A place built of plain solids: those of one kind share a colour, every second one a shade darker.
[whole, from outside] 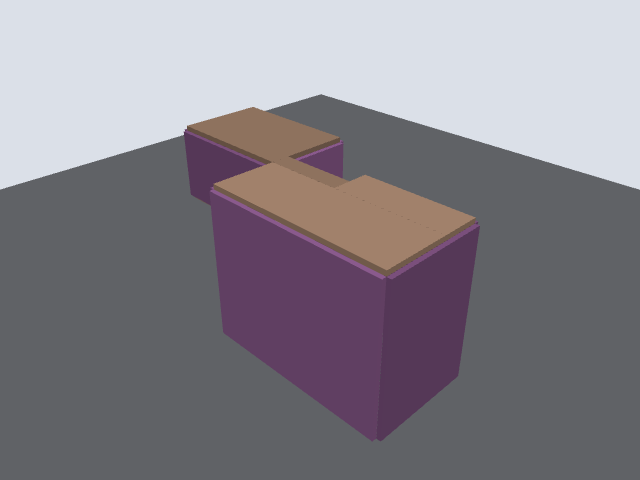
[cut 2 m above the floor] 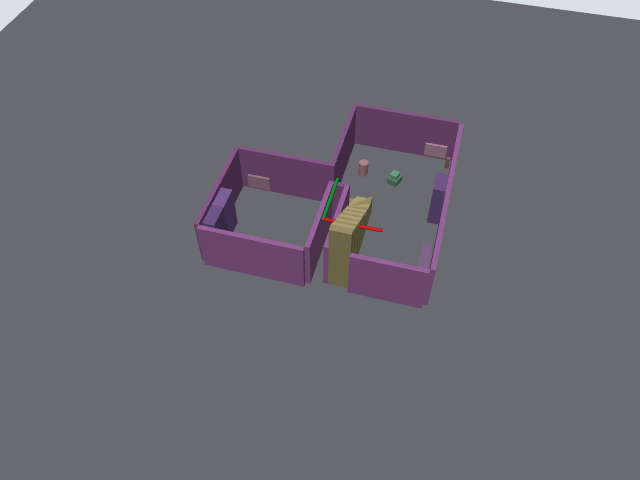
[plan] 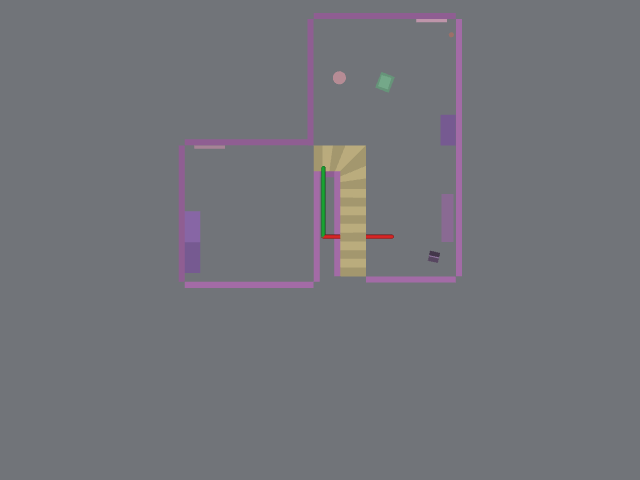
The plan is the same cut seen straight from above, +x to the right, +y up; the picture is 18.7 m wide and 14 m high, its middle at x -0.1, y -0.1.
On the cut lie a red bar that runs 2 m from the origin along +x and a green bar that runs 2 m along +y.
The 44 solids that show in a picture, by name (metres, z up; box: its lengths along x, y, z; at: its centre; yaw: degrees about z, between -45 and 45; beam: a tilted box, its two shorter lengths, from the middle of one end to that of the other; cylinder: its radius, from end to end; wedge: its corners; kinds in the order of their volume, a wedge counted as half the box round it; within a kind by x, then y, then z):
{
 "wall_1": {"box": [0.18, 3.98, 2.94], "at": [-4.13, 0.67, 1.42]},
 "wall_2": {"box": [3.76, 0.18, 2.94], "at": [-2.16, -1.41, 1.42]},
 "wall_3": {"box": [3.76, 0.18, 2.94], "at": [-2.16, 2.75, 1.42]},
 "wall_4": {"box": [2.77, 0.18, 2.88], "at": [-0.89, -1.07, 4.52]},
 "wall_5": {"box": [0.18, 3.69, 6.01], "at": [-0.38, 4.5, 2.96]},
 "wall_6": {"box": [0.18, 3.23, 2.94], "at": [-0.2, 0.29, 1.42]},
 "wall_7": {"box": [0.78, 0.18, 6.01], "at": [0.1, 1.82, 2.96]},
 "wall_8": {"box": [0.18, 3.07, 6.01], "at": [0.4, 0.37, 2.96]},
 "wall_9": {"box": [0.18, 5.37, 2.88], "at": [1.33, -3.84, 4.52]},
 "wall_10": {"box": [4.15, 0.18, 6.01], "at": [1.79, 6.44, 2.96]},
 "wall_11": {"box": [2.62, 0.18, 6.01], "at": [2.55, -1.25, 2.96]},
 "wall_12": {"box": [0.18, 7.51, 6.01], "at": [3.95, 2.59, 2.96]},
 "roof_1": {"box": [3.52, 5.37, 0.2], "at": [-0.52, -3.84, 6.06]},
 "roof_2": {"box": [1.53, 4.44, 0.2], "at": [0.48, 4.13, 6.06]},
 "roof_3": {"box": [0.75, 3.07, 0.2], "at": [0.87, 0.37, 6.06]},
 "roof_4": {"box": [2.62, 7.51, 0.2], "at": [2.55, 2.59, 6.06]},
 "tread_1": {"wedge": [[-0.28, 1.91, -0.05], [-0.28, 1.91, 0.17], [-0.28, 2.66, -0.05], [-0.28, 2.66, 0.17], [-0.02, 1.91, -0.05], [-0.02, 1.91, 0.17], [-0.02, 2.66, -0.05], [-0.02, 2.66, 0.17]]},
 "tread_2": {"wedge": [[-0.03, 1.91, -0.05], [-0.03, 1.91, 0.34], [-0.02, 2.66, -0.05], [-0.02, 2.66, 0.34], [0.18, 1.91, -0.05], [0.18, 1.91, 0.34], [0.28, 2.66, -0.05], [0.28, 2.66, 0.34]]},
 "tread_3": {"wedge": [[0.17, 1.91, -0.05], [0.17, 1.91, 0.52], [0.28, 2.66, -0.05], [0.28, 2.66, 0.51], [0.34, 1.91, -0.05], [0.34, 1.91, 0.51], [0.65, 2.66, -0.05], [0.65, 2.66, 0.51]]},
 "tread_4": {"wedge": [[0.34, 1.91, -0.05], [0.34, 1.91, 0.69], [0.5, 1.91, -0.05], [0.5, 1.91, 0.69], [0.64, 2.66, -0.05], [0.64, 2.66, 0.69], [1.25, 2.66, -0.05], [1.25, 2.66, 0.68]]},
 "tread_5": {"wedge": [[0.49, -1.16, -0.05], [0.49, -1.16, 2.92], [0.49, -0.9, -0.05], [0.49, -0.9, 2.92], [1.24, -1.16, -0.05], [1.24, -1.16, 2.91], [1.24, -0.9, -0.05], [1.24, -0.9, 2.91]]},
 "tread_6": {"wedge": [[0.49, -0.91, -0.05], [0.49, -0.91, 2.74], [0.49, -0.65, -0.05], [0.49, -0.65, 2.74], [1.24, -0.91, -0.05], [1.24, -0.91, 2.74], [1.24, -0.65, -0.05], [1.24, -0.65, 2.74]]},
 "tread_7": {"wedge": [[0.49, -0.65, -0.05], [0.49, -0.65, 2.57], [0.49, -0.4, -0.05], [0.49, -0.4, 2.57], [1.24, -0.65, -0.05], [1.24, -0.65, 2.57], [1.24, -0.4, -0.05], [1.24, -0.4, 2.57]]},
 "tread_8": {"wedge": [[0.49, -0.4, -0.05], [0.49, -0.4, 2.4], [0.49, -0.14, -0.05], [0.49, -0.14, 2.4], [1.24, -0.4, -0.05], [1.24, -0.4, 2.4], [1.24, -0.14, -0.05], [1.24, -0.14, 2.4]]},
 "tread_9": {"wedge": [[0.49, -0.15, -0.05], [0.49, -0.15, 2.23], [0.49, 0.11, -0.05], [0.49, 0.11, 2.23], [1.24, -0.14, -0.05], [1.24, -0.14, 2.23], [1.24, 0.12, -0.05], [1.24, 0.12, 2.23]]},
 "tread_10": {"wedge": [[0.49, 0.11, -0.05], [0.49, 0.11, 2.06], [0.49, 0.37, -0.05], [0.49, 0.37, 2.06], [1.24, 0.11, -0.05], [1.24, 0.11, 2.06], [1.24, 0.37, -0.05], [1.24, 0.37, 2.06]]},
 "tread_11": {"wedge": [[0.49, 0.37, -0.05], [0.49, 0.37, 1.88], [0.49, 0.62, -0.05], [0.49, 0.62, 1.89], [1.24, 0.37, -0.05], [1.24, 0.37, 1.88], [1.24, 0.62, -0.05], [1.24, 0.62, 1.89]]},
 "tread_12": {"wedge": [[0.49, 0.62, -0.05], [0.49, 0.62, 1.71], [0.49, 0.88, -0.05], [0.49, 0.88, 1.72], [1.24, 0.62, -0.05], [1.24, 0.62, 1.72], [1.24, 0.88, -0.05], [1.24, 0.88, 1.72]]},
 "tread_13": {"wedge": [[0.49, 0.88, -0.05], [0.49, 0.88, 1.54], [0.49, 1.14, -0.05], [0.49, 1.14, 1.54], [1.24, 0.88, -0.05], [1.24, 0.88, 1.54], [1.24, 1.13, -0.05], [1.24, 1.13, 1.54]]},
 "tread_14": {"wedge": [[0.49, 1.13, -0.05], [0.49, 1.13, 1.37], [0.49, 1.39, -0.05], [0.49, 1.39, 1.37], [1.24, 1.13, -0.05], [1.24, 1.13, 1.37], [1.24, 1.39, -0.05], [1.24, 1.39, 1.37]]},
 "tread_15": {"wedge": [[0.49, 1.38, -0.05], [0.49, 1.38, 1.2], [0.49, 1.59, -0.05], [0.49, 1.59, 1.2], [1.24, 1.39, -0.05], [1.24, 1.39, 1.2], [1.24, 1.7, -0.05], [1.24, 1.7, 1.2]]},
 "tread_16": {"wedge": [[0.49, 1.59, -0.05], [0.49, 1.59, 1.03], [0.49, 1.75, -0.05], [0.49, 1.75, 1.03], [1.24, 1.69, -0.05], [1.24, 1.69, 1.03], [1.24, 2.06, -0.05], [1.24, 2.06, 1.03]]},
 "tread_17": {"wedge": [[0.49, 1.75, -0.05], [0.49, 1.75, 0.86], [0.49, 1.91, -0.05], [0.49, 1.91, 0.86], [1.24, 2.06, -0.05], [1.24, 2.06, 0.85], [1.24, 2.66, -0.05], [1.24, 2.66, 0.86]]},
 "lockers_1": {"box": [0.45, 0.9, 1.85], "at": [-3.82, -0.61, 0.88]},
 "lockers_2": {"box": [0.45, 0.9, 1.85], "at": [-3.82, 0.29, 0.88]},
 "lockers_3": {"box": [0.45, 0.9, 1.85], "at": [3.64, 3.1, 0.88]},
 "bench_1": {"box": [0.36, 1.4, 0.5], "at": [3.62, 0.54, 0.2]},
 "radiator_1": {"box": [0.9, 0.1, 0.6], "at": [-3.32, 2.61, 0.45]},
 "radiator_2": {"box": [0.9, 0.1, 0.6], "at": [3.15, 6.3, 0.45]},
 "carton_1": {"box": [0.3, 0.35, 0.19], "at": [1.79, 4.5, 0.37], "yaw": -17.5},
 "carton_2": {"box": [0.43, 0.5, 0.32], "at": [1.8, 4.5, 0.11], "yaw": -21.8},
 "bin_1": {"cylinder": 0.19, "from": [0.47, 4.63, 0.0], "to": [0.47, 4.63, 0.62]},
 "sign_1": {"wedge": [[3.05, -0.7, 0.0], [3.07, -0.57, 0.62], [3.08, -0.54, 0.62], [3.11, -0.41, 0.0], [3.34, -0.77, 0.0], [3.37, -0.64, 0.62], [3.37, -0.61, 0.62], [3.4, -0.48, 0.0]]},
 "extinguisher_1": {"cylinder": 0.07, "from": [3.73, 5.89, 0.0], "to": [3.73, 5.89, 0.52]}
}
